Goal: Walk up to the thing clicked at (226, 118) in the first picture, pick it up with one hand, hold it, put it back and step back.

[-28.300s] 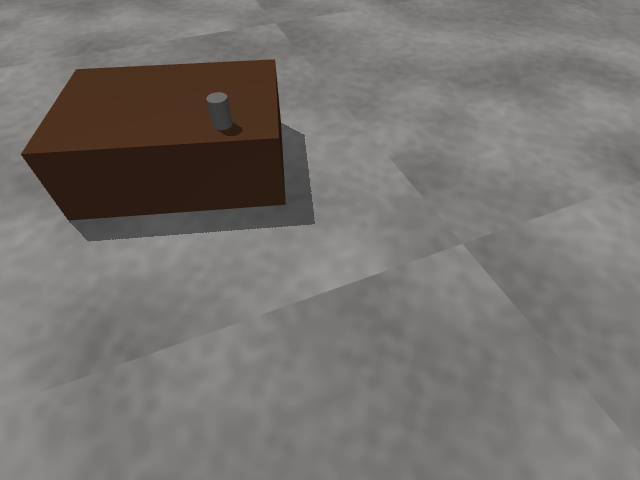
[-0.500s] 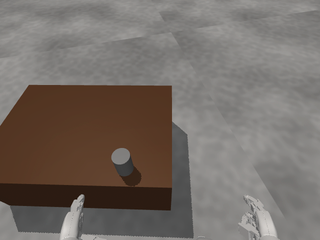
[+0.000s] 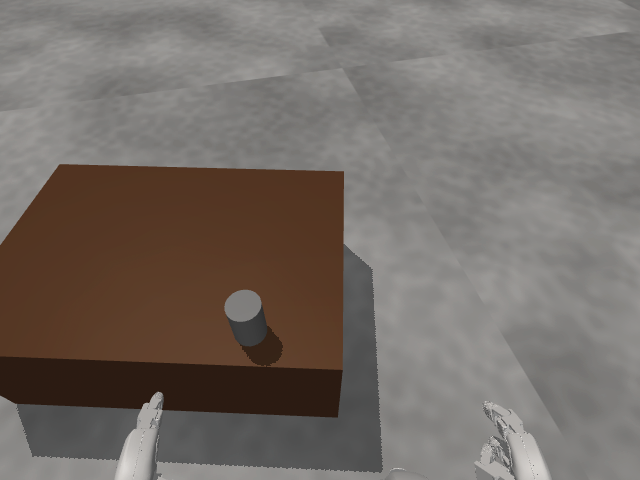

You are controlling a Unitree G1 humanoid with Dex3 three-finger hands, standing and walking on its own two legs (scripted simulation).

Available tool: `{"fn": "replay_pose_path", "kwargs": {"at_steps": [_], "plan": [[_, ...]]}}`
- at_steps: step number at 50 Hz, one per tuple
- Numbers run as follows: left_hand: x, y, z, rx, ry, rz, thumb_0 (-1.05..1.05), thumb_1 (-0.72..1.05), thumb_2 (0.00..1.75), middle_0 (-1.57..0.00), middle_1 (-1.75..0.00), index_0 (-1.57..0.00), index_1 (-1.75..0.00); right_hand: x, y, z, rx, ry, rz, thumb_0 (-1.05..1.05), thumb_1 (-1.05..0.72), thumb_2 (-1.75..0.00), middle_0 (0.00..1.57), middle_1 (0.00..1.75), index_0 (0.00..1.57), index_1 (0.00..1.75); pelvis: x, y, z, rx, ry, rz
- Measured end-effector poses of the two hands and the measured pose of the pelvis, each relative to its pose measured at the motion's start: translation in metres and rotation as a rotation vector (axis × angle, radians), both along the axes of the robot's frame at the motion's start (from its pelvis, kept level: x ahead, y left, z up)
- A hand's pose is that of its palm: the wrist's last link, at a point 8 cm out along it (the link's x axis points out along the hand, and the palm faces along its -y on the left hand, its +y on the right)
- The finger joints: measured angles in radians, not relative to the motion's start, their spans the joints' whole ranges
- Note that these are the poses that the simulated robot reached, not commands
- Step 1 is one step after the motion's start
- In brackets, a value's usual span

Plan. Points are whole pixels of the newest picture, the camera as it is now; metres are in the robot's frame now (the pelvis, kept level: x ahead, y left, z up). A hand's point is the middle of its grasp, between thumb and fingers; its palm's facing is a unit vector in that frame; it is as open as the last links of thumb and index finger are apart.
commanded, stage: home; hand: left
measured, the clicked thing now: (247, 318) +0.50 +0.17 -0.32
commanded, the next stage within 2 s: stand in 1.42 s
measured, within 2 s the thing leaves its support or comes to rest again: neither
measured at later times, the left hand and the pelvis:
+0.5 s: hand out of the picture +0.07 +0.26 -0.11, palm faces +0.01 -0.93 -0.37, open 17.5 cm; pelvis +0.01 +0.01 +0.03, yaw +1 degrees
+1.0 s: hand out of the picture +0.04 +0.25 -0.11, palm faces +0.01 -0.93 -0.38, open 17.6 cm; pelvis +0.00 +0.00 +0.04, yaw +2 degrees
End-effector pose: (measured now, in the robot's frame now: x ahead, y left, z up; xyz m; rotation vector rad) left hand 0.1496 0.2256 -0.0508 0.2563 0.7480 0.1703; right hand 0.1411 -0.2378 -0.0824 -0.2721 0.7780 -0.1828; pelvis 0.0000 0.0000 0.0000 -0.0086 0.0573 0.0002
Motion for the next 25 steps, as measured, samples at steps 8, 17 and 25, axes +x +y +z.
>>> {"fn": "replay_pose_path", "kwargs": {"at_steps": [8,17,25], "plan": [[-0.035,0.046,-0.021,0.063,0.187,-0.006,-0.01,-0.54,0.05,-0.05,-0.06,-0.06,-0.05,-0.038,-0.026,-0.016,-0.003,0.238,0.002,0.01,-0.89,-0.90,0.21,0.30,0.21,0.30,0.008,0.004,0.010,0.009,-0.060,0.001],[-0.073,0.074,-0.023,0.090,0.349,0.068,0.00,-0.54,0.05,-0.05,-0.06,-0.06,-0.05,-0.066,-0.036,-0.014,-0.005,0.369,-0.045,0.01,-0.90,-0.90,0.20,0.30,0.21,0.30,0.014,0.010,0.024,0.010,-0.090,0.012],[-0.084,0.075,-0.026,0.072,0.406,0.094,0.00,-0.56,0.04,-0.05,-0.05,-0.06,-0.05,-0.073,-0.029,-0.012,0.006,0.408,-0.050,0.01,-0.90,-0.90,0.20,0.30,0.21,0.30,0.012,0.013,0.031,0.015,-0.118,0.016]]}}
